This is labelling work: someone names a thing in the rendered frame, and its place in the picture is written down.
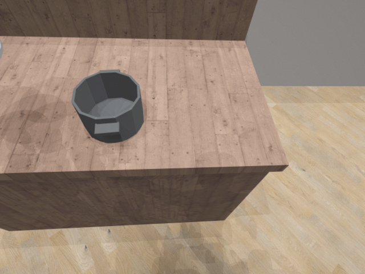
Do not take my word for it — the pot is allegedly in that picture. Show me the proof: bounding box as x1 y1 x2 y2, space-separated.
71 69 144 143

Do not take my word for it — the table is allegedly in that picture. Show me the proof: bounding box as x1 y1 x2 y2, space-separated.
0 0 289 231

